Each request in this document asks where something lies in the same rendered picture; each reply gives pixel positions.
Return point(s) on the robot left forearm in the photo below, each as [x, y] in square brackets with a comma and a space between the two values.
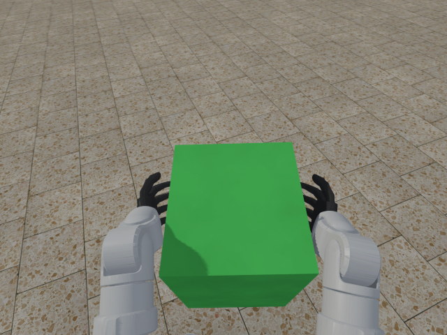
[127, 261]

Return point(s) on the carton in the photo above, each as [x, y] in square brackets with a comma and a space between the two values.
[236, 232]

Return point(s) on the robot right forearm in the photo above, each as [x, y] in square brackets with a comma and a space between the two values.
[351, 278]

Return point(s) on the robot left hand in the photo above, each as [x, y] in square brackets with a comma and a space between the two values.
[148, 192]

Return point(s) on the robot right hand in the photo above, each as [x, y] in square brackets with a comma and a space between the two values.
[325, 198]

